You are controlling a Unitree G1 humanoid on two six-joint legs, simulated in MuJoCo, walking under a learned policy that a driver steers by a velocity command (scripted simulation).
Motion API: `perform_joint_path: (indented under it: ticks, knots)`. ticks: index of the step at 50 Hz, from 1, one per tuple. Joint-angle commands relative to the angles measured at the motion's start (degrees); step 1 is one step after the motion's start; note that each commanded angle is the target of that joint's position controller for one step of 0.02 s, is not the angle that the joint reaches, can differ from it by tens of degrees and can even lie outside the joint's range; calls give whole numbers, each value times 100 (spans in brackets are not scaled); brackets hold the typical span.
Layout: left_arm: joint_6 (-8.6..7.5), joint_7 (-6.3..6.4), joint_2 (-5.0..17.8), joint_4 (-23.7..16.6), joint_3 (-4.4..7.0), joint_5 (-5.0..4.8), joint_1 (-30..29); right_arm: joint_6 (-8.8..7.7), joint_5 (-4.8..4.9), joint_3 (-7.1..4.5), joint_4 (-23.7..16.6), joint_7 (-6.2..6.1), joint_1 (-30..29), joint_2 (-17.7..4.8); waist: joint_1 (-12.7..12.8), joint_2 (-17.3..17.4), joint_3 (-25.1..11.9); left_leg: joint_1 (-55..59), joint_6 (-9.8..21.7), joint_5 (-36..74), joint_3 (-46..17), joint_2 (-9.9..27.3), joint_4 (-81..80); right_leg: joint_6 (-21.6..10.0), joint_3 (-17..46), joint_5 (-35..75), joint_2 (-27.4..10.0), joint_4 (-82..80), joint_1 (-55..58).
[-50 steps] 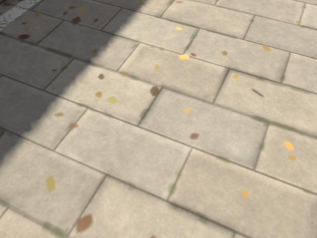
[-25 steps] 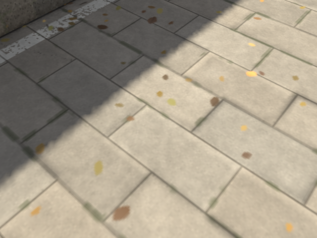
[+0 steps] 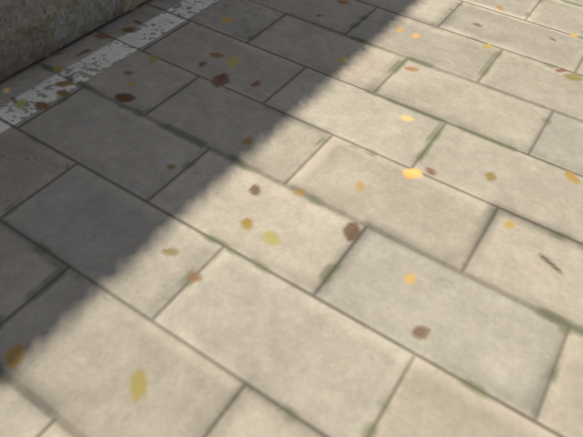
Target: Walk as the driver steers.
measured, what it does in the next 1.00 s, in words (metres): walks ahead, turning right: right foot, then left foot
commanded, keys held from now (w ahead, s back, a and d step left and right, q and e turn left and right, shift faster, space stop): w+e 0.68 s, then e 0.32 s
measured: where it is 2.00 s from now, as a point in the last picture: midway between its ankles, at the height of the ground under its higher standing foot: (474, 361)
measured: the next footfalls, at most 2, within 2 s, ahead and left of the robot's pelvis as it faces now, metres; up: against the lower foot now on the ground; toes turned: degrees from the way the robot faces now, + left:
right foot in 0.34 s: +0.33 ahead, -0.17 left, +0.00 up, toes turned -15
left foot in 0.82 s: +0.66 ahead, -0.09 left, +0.00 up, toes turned -34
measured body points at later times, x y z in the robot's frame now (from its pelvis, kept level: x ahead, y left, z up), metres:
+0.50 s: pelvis +0.25 -0.09 -0.01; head +0.29 -0.11 +0.44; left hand +0.47 +0.13 -0.10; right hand +0.28 -0.39 -0.12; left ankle +0.24 +0.09 -0.65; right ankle +0.29 -0.16 -0.74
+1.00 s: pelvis +0.49 -0.12 -0.01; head +0.53 -0.14 +0.44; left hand +0.75 +0.06 -0.12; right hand +0.50 -0.44 -0.10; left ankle +0.62 -0.07 -0.74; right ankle +0.38 -0.20 -0.66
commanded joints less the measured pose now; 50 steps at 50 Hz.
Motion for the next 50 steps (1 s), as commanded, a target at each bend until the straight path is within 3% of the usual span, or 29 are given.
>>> perform_joint_path:
  ticks: [1, 6, 9, 12, 14, 15, 16, 17, 18, 19, 20, 21, 22, 24, 26, 28, 33, 35, 37, 39, 40, 41, 42, 43, 44, 45, 46, 48, 50]
  knots:
    - [-96, -82, 354, -580, 96, 31, -569, -66, -43, -179, -124, -46, 214, -615, -287, 975, 567, 1121, 758, 154, -1365, 1529, -1456, 49, 216, 731, -506, 500, -2132]
    - [-73, -187, 142, -838, -21, 76, -1142, -78, -34, -224, 124, -75, 231, -830, -305, 724, 644, 845, 815, 1455, -259, 1435, -1587, 261, -25, 1727, -534, -647, -1934]
    - [-109, -314, 58, -1035, -98, 87, -1738, -42, 26, -257, 275, -107, 347, -1025, -476, 628, 785, 771, 725, 1607, 223, 1450, -1628, 147, -399, 2242, -494, -1650, -1503]
    - [-111, -428, 137, -1226, -92, 54, -2102, 23, 120, -294, 448, -100, 541, -1193, -492, 564, 851, 1183, 620, 2168, 499, 1605, -1448, -121, -637, 2045, -394, -2236, -1263]
    - [-90, -460, 338, -1291, -1, 73, -2010, 96, 137, -337, 480, -115, 556, -1381, -294, 710, 557, 1498, 506, 4116, 733, 1642, -809, -376, -945, 1566, -57, -2387, -692]
    - [-59, -452, 510, -1247, 88, 86, -1671, 145, 147, -367, 476, -137, 564, -1501, -57, 824, 242, 1601, 446, 5172, 842, 1619, -155, -520, -1104, 1276, 182, -2381, -143]
    - [-24, -418, 752, -1066, 232, 70, -870, 192, 160, -370, 456, -161, 524, -1546, 420, 793, -227, 1355, 338, 5672, 975, 1518, 910, -712, -1195, 1345, 432, -2577, 977]
    - [44, -311, 1072, -845, 415, 48, 96, 175, 142, -315, 384, -189, 575, -1450, 907, 579, -699, 327, 142, 5000, 1023, 1321, 2347, -931, -847, 1475, 426, -2720, 2629]
    - [59, -204, 1742, -793, 515, 20, 296, 92, -147, -48, 90, -116, 1177, -613, 381, -1122, -1333, -2155, -205, -501, 888, 493, 4671, -1754, 1875, 1294, -1158, -2760, 4905]
    - [-25, -225, 1582, -1008, 423, 26, 425, -127, -38, 21, -48, -38, 967, -769, 536, -981, -2591, -2983, -268, -2068, -523, -162, 5841, -2498, 4546, -49, -2000, -4000, 5485]
    - [-93, -259, 1205, -928, 317, 112, 287, -230, 219, -126, -222, 3, 183, -1246, 750, -374, -1834, -3493, -171, -1471, -820, 161, 5876, -2038, 3880, -127, -1783, -4355, 4978]
    - [-143, -251, 1091, -880, 278, 105, -13, -285, 253, -70, -355, -14, -84, -1151, 537, -127, -994, -3533, -98, -955, -706, 379, 5414, -1825, 3138, 234, -1552, -4417, 4052]
    - [-169, -239, 946, -931, 222, 112, -431, -290, 124, -58, -303, -66, -100, -1084, 234, 278, -504, -3233, -118, -628, -675, 598, 4936, -1668, 2536, 926, -1315, -4420, 3101]
    - [-192, -210, 781, -1051, 157, 236, -882, -166, -8, -106, -231, -80, 125, -1134, -168, 53, -241, -2473, -184, -312, -713, 788, 4453, -1605, 1934, 1798, -994, -4645, 1982]
    - [-233, -174, 761, -963, 154, 184, -907, -50, -78, -79, -182, -84, 200, -1005, -255, 30, -138, -2294, -345, -174, -589, 787, 4071, -1664, 1596, 2291, -892, -4793, 1480]
    - [-241, -106, 841, -834, 171, 157, -756, 12, -122, -32, -288, -101, -126, -866, -187, 65, 55, -2372, -504, 278, -498, 716, 3505, -1627, 1286, 2481, -742, -4856, 1141]
    - [-154, 4, 955, -584, 200, 84, -335, -57, -61, 82, -560, -18, -1335, -632, 274, -118, 237, -1906, -561, 1981, -427, 279, 1334, -1196, 1027, 1753, -374, -4698, 949]
    - [-114, 21, 1009, -468, 221, 60, -144, -103, -14, 61, -653, 34, -1628, -711, 363, -183, 308, -1742, -520, 2062, -479, 131, 920, -1138, 1252, 1850, -451, -4480, 1099]
    - [-18, 62, 948, -385, 218, 50, -22, -141, -42, -8, -685, 79, -1648, -861, 329, -279, 200, -1622, -418, 1815, -560, -30, 541, -996, 1538, 2366, -482, -3927, 1543]
    - [75, 111, 921, -417, 227, 74, -121, -170, -43, -92, -632, 98, -1399, -983, 168, -471, 14, -1308, -246, 1400, -592, -124, 363, -826, 1858, 2796, -496, -3350, 1873]
    - [102, 124, 850, -489, 207, 65, -310, -189, -60, -129, -552, 76, -1069, -1009, -52, -504, -123, -848, -117, 1658, -504, -89, 72, -662, 1853, 2904, -344, -2958, 1859]
    - [93, 118, 632, -590, 138, 89, -387, -213, -138, -180, -525, 31, -638, -1167, -278, -365, -566, 126, 148, 2407, -688, 333, -32, -410, 1638, 2769, -35, -2130, 1597]
    - [78, 114, 251, -715, 18, 228, -20, -182, -239, -246, -529, -25, -47, -1546, -275, 724, -1459, 1890, 666, 4573, -1793, 1697, 519, -63, 1068, 317, 464, -416, 542]
    - [67, 76, 383, -691, -16, 88, 925, -36, -172, -271, -375, 7, 224, -1543, -5, 2212, -2319, 3152, 1702, 4183, -3819, 2913, 380, 199, 661, -2172, 852, 994, -814]
    - [124, 83, 957, -511, 128, 34, 899, 72, -55, -195, -534, 6, -38, -1153, -79, 1376, -1962, 2608, 1568, 2881, -3743, 2739, 106, 382, 726, -1657, 349, 1597, -1124]
    - [216, 102, 1149, -627, 200, 16, 187, 160, -53, -107, -632, -46, -284, -856, -243, 965, -1249, 1993, 1296, 2341, -2846, 2353, -16, 505, 428, -1198, 196, 1759, -1321]
    - [323, 139, 1119, -697, 218, 39, -130, 236, -75, -42, -636, -67, -604, -731, -175, 685, -759, 1256, 1161, 2213, -2218, 2031, -177, 590, 262, -922, 33, 1597, -1257]
    - [476, 165, 843, -786, 196, 63, -192, 300, -125, -52, -539, -92, -925, -807, 53, 927, -185, 49, 1046, 2024, -1373, 1581, -543, 615, 9, -617, -186, 1018, -738]
    - [502, 171, 550, -819, 128, 86, -165, 285, -153, -105, -435, -103, -977, -887, 71, 1108, -162, -177, 1160, 2437, -894, 1497, -736, 630, -230, -456, -181, 493, -448]
Keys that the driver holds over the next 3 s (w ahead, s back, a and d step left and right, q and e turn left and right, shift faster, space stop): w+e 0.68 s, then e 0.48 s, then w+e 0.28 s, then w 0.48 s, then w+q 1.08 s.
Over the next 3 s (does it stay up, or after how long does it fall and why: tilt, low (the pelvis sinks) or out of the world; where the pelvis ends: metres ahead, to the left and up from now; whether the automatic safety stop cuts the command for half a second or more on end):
stays up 1.11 -0.79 0.00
